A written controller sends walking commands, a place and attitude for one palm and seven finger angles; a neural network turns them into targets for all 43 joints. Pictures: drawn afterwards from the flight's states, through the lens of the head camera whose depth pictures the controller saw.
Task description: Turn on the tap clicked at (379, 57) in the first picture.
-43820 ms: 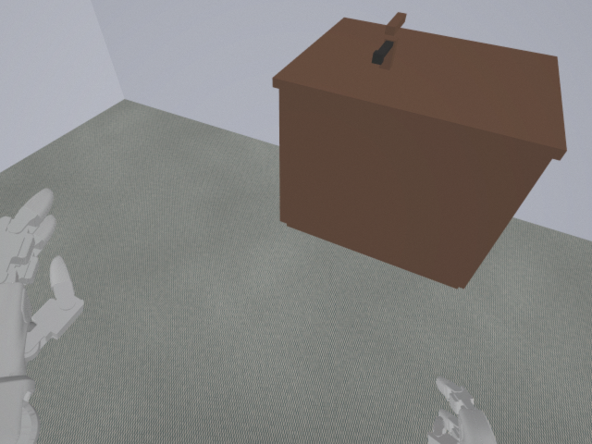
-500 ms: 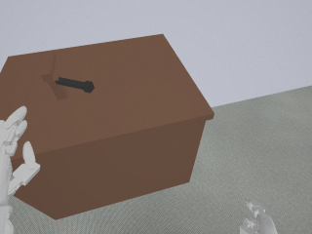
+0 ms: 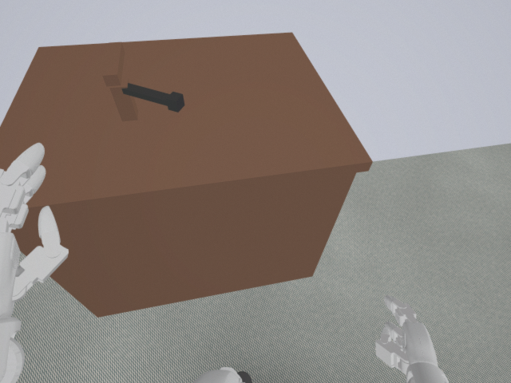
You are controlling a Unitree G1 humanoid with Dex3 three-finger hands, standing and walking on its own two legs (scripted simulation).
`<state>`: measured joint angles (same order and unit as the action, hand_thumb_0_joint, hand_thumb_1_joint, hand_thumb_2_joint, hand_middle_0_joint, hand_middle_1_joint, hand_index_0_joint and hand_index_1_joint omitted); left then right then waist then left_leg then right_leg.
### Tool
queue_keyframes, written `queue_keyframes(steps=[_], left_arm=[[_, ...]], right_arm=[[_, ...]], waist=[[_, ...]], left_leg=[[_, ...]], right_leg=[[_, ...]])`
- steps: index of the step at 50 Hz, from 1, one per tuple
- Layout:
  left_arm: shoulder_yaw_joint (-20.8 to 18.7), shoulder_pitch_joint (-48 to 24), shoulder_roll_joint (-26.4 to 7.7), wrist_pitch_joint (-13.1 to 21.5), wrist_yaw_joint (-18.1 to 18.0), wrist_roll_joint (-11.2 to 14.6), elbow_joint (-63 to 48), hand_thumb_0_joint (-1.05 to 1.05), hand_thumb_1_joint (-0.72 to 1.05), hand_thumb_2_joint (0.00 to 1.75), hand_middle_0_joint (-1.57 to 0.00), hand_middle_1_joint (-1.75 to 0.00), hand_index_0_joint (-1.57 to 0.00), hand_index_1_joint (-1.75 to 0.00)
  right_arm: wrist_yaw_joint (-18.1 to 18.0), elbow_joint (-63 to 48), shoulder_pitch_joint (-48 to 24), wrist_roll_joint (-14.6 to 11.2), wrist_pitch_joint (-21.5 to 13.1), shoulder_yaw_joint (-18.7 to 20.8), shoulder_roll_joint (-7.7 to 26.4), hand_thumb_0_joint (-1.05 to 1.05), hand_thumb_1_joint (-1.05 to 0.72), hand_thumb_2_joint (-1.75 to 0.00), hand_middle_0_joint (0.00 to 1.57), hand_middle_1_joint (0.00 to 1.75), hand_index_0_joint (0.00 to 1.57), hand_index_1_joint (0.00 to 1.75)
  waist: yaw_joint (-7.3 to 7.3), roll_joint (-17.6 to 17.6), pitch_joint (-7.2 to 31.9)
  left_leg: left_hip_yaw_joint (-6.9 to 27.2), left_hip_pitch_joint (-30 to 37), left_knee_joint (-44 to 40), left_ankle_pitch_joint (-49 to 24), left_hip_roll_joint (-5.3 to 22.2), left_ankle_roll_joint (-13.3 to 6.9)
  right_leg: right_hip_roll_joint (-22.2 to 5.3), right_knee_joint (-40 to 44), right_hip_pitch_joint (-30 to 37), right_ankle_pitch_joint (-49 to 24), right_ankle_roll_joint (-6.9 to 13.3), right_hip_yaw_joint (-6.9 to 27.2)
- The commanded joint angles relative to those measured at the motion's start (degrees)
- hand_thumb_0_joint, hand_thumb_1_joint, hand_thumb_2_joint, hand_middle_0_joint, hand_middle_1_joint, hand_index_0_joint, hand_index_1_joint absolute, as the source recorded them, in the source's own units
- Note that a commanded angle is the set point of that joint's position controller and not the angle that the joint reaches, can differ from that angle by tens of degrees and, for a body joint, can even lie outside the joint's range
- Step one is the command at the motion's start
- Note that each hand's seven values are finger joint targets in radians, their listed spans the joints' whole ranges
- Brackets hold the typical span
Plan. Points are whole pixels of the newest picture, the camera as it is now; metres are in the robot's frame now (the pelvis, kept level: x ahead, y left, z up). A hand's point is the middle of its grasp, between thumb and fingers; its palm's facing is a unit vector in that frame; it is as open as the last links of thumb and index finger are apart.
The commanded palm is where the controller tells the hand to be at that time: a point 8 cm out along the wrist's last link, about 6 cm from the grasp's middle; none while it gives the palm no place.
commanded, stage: step back with the hand held close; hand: left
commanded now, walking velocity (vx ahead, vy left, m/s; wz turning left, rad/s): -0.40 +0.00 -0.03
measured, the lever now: (175, 101) +0.62 +0.23 +0.08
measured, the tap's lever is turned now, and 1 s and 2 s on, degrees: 57 57 57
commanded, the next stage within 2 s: stop stepping back and stand still in 0.36 s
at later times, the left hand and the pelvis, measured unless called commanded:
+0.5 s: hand (47, 306) +0.16 +0.22 +0.18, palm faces +0.18 -0.91 -0.38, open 7.4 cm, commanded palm +0.09 +0.27 +0.19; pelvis -0.10 +0.02 +0.01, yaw -8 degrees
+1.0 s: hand out of the picture +0.03 +0.25 +0.18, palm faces +0.29 -0.87 -0.40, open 7.4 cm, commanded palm -0.02 +0.30 +0.19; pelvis -0.21 +0.04 +0.01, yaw -6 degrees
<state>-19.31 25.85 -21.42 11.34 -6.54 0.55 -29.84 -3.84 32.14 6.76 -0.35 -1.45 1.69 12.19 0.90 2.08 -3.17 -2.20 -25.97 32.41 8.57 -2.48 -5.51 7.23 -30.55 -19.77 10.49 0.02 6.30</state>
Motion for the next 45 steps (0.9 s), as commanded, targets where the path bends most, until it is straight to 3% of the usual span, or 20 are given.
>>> queue_keyframes(steps=[1,5,10,12,14,17,18,20,22,25,28,29,30,31,32,34,38,41,43,45], left_arm=[[-8.6,-2.1,-9.4,4.2,-1.6,0.3,-11.3,0.0,0.9,0.9,-0.2,-0.3,-0.2,-0.3],[-9.2,-3.3,-9.7,3.0,-1.7,0.1,-8.9,0.0,0.9,0.9,-0.2,-0.3,-0.2,-0.3],[-2.3,-4.6,-6.1,2.1,-1.5,2.8,-11.0,0.0,0.9,0.9,-0.2,-0.3,-0.2,-0.3],[-2.3,-7.4,-8.3,3.1,-1.3,3.1,-12.5,0.0,0.9,0.9,-0.2,-0.3,-0.2,-0.3],[-5.4,-14.1,-13.8,4.2,-2.1,2.3,-15.5,0.0,0.9,0.9,-0.2,-0.3,-0.2,-0.3],[-4.9,-10.7,-12.1,2.4,-1.3,1.8,-11.7,0.0,0.9,0.9,-0.2,-0.3,-0.2,-0.3],[-5.9,-8.6,-12.1,2.0,-0.9,2.3,-10.9,0.0,0.9,0.9,-0.2,-0.3,-0.2,-0.3],[-6.0,-3.3,-11.1,1.4,-0.6,3.2,-11.0,0.0,0.9,0.9,-0.2,-0.3,-0.2,-0.3],[-7.0,2.1,-11.3,0.4,-0.4,3.8,-11.2,0.0,0.9,0.9,-0.2,-0.3,-0.2,-0.3],[-8.0,7.5,-10.6,-1.7,-1.6,4.9,-12.5,0.0,0.9,0.9,-0.2,-0.3,-0.2,-0.3],[-7.2,7.6,-10.0,-3.2,-2.4,4.6,-12.9,0.0,0.9,0.9,-0.2,-0.3,-0.2,-0.3],[-7.7,6.0,-11.6,-3.4,-2.5,4.1,-14.5,0.0,0.9,0.9,-0.2,-0.3,-0.2,-0.3],[-6.9,4.9,-12.1,-3.4,-2.3,3.3,-14.7,0.0,0.9,0.9,-0.2,-0.3,-0.2,-0.3],[-7.0,2.0,-12.6,-3.3,-2.1,3.1,-16.0,0.0,0.9,0.9,-0.2,-0.3,-0.2,-0.3],[-6.1,-3.7,-12.3,-3.4,-2.0,2.6,-16.6,0.0,0.9,0.9,-0.2,-0.3,-0.2,-0.3],[-2.3,-13.0,-9.5,-3.9,-1.7,2.3,-11.2,0.0,0.9,0.9,-0.2,-0.3,-0.2,-0.3],[0.3,-18.8,-7.6,-3.5,-4.2,1.1,-4.3,0.0,0.9,0.9,-0.2,-0.3,-0.2,-0.3],[-1.2,-15.0,-7.9,-2.8,-4.6,1.5,-9.5,0.0,0.9,0.9,-0.2,-0.3,-0.2,-0.3],[-4.8,-9.1,-9.8,-2.7,-4.1,1.3,-9.9,0.0,0.9,0.9,-0.2,-0.3,-0.2,-0.3],[-5.2,-3.3,-9.0,-2.1,-3.5,1.4,-11.5,0.0,0.9,0.9,-0.2,-0.3,-0.2,-0.3]], right_arm=[[-1.2,-8.6,-3.8,0.3,-2.7,3.1,8.8,0.0,-0.9,-0.9,0.2,0.3,0.2,0.3],[-1.0,-7.0,-3.8,1.0,-3.6,3.1,7.7,0.0,-0.9,-0.9,0.2,0.3,0.2,0.3],[0.4,-3.6,-3.6,0.7,-4.7,1.9,6.7,0.0,-0.9,-0.9,0.2,0.3,0.2,0.3],[0.7,-2.3,-2.6,0.5,-3.7,2.0,6.3,0.0,-0.9,-0.9,0.2,0.3,0.2,0.3],[0.2,-1.0,-3.3,0.8,-3.5,1.5,4.6,0.0,-0.9,-0.9,0.2,0.3,0.2,0.3],[-0.7,-3.5,-4.7,-0.8,-3.8,2.5,5.7,0.0,-0.9,-0.9,0.2,0.3,0.2,0.3],[-1.0,-3.3,-4.8,-0.9,-3.5,2.0,5.6,0.0,-0.9,-0.9,0.2,0.3,0.2,0.3],[-0.1,-3.9,-5.0,-0.8,-3.7,1.8,7.1,0.0,-0.9,-0.9,0.2,0.3,0.2,0.3],[0.9,-4.4,-4.5,1.0,-4.8,1.9,6.9,0.0,-0.9,-0.9,0.2,0.3,0.2,0.3],[0.6,-6.2,-4.5,0.9,-4.8,1.3,5.8,0.0,-0.9,-0.9,0.2,0.3,0.2,0.3],[0.4,-6.6,-5.2,1.1,-4.4,1.0,6.6,0.0,-0.9,-0.9,0.2,0.3,0.2,0.3],[0.1,-6.7,-5.2,1.2,-4.0,1.1,6.7,0.0,-0.9,-0.9,0.2,0.3,0.2,0.3],[-0.1,-5.9,-3.8,1.1,-3.2,1.5,6.3,0.0,-0.9,-0.9,0.2,0.3,0.2,0.3],[-0.4,-5.7,-3.2,1.0,-2.7,2.1,6.7,0.0,-0.9,-0.9,0.2,0.3,0.2,0.3],[-0.6,-4.3,-1.0,1.4,-2.4,1.9,6.5,0.0,-0.9,-0.9,0.2,0.3,0.2,0.3],[-1.0,-3.3,1.6,-0.2,-3.5,1.7,6.6,0.0,-0.9,-0.9,0.2,0.3,0.2,0.3],[-3.0,-1.7,-0.5,0.2,-5.2,0.7,7.2,0.0,-0.9,-0.9,0.2,0.3,0.2,0.3],[-3.1,-3.8,-0.3,0.2,-6.5,0.1,8.9,0.0,-0.9,-0.9,0.2,0.3,0.2,0.3],[-1.9,-3.7,-1.2,0.5,-6.9,0.0,6.5,0.0,-0.9,-0.9,0.2,0.3,0.2,0.3],[-0.5,-3.7,-1.0,0.5,-7.5,0.0,5.6,0.0,-0.9,-0.9,0.2,0.3,0.2,0.3]], waist=[[-0.65,6.9,10.8],[0.31,5.7,9.8],[0.91,8.1,11.0],[0.41,0.8,13.7],[-0.16,-9.6,14.9],[-1.18,-11.3,15.1],[-1.06,-4.2,15.2],[0.68,11.1,18.3],[2.09,10.0,21.3],[1.61,9.9,16.7],[1.64,12.3,12.7],[1.32,7.5,12.5],[0.56,-5.7,11.7],[0.11,-13.8,10.0],[-1.36,-14.3,8.0],[-3.94,-13.2,6.4],[-2.48,-1.5,3.7],[-1.84,17.6,3.2],[-2.21,15.5,1.9],[-1.34,9.1,1.7]], left_leg=[[17.9,-8.5,-20.1,29.7,13.7,-0.7],[20.3,-13.1,-28.7,30.5,20.2,-3.2],[10.9,10.2,-26.6,16.0,15.1,6.0],[5.6,22.0,-12.9,5.0,11.4,10.5],[0.9,24.1,7.3,5.2,5.0,8.6],[0.5,18.0,4.1,-9.9,2.8,6.1],[1.1,21.8,-2.0,-23.4,3.8,5.1],[11.7,27.2,-12.8,-42.9,13.9,2.0],[18.4,18.2,-22.8,-13.7,18.9,2.1],[11.3,8.8,-32.1,18.6,14.6,5.1],[5.1,-0.7,-30.2,26.5,9.4,8.9],[2.3,0.9,-22.7,24.7,5.9,9.6],[-1.8,9.1,-3.3,18.6,0.8,9.2],[2.3,14.3,18.3,12.7,-1.2,8.4],[5.2,9.4,30.0,10.5,0.8,7.8],[4.8,7.3,28.0,10.6,3.9,7.0],[-1.1,12.8,1.3,17.7,3.9,4.0],[22.4,11.9,-20.7,36.0,16.5,-2.2],[28.1,1.1,-28.0,43.0,18.5,-3.4],[23.5,0.7,-26.0,35.3,17.8,-3.1]], right_leg=[[-1.8,-6.7,14.6,0.0,-0.2,2.3],[0.6,-24.7,18.5,12.1,-0.4,-2.0],[-1.4,1.9,8.2,17.9,2.1,-4.2],[-8.1,19.0,0.9,10.2,5.3,3.5],[-21.9,21.1,-7.6,-11.9,8.3,14.3],[-15.5,5.2,5.3,-44.7,2.7,2.9],[-11.6,1.6,4.1,-41.1,-0.3,-1.0],[-2.7,-8.7,1.5,3.5,-1.7,-2.8],[-1.4,-19.6,6.3,21.7,0.3,-0.4],[-0.7,-13.2,11.4,17.1,1.5,-6.6],[0.5,1.2,20.1,15.5,2.4,-11.8],[-1.8,10.2,18.9,13.9,2.4,-10.2],[-11.3,20.3,6.0,17.2,4.8,-1.5],[-23.6,28.0,-12.5,28.7,9.4,15.6],[-27.7,27.3,-17.2,30.2,12.4,15.3],[-22.1,23.2,-15.4,32.2,8.0,7.5],[-18.5,14.9,-6.9,28.5,6.5,2.3],[-4.4,-11.4,-6.2,17.0,1.0,-9.8],[-4.4,-25.3,-3.0,16.2,0.6,-7.3],[-6.5,-18.3,0.4,14.8,0.9,-6.7]])
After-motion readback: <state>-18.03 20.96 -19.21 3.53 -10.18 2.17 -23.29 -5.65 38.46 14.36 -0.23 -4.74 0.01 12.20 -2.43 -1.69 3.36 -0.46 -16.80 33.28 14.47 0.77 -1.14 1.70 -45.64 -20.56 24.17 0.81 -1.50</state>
